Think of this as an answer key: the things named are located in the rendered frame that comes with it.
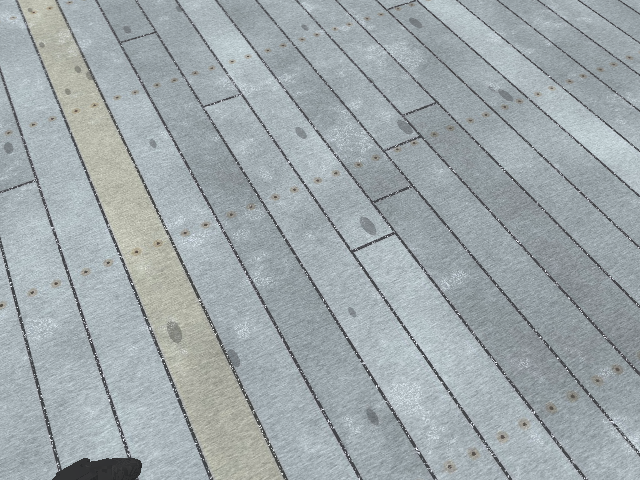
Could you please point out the robot left hand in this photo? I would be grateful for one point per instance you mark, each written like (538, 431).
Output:
(105, 469)

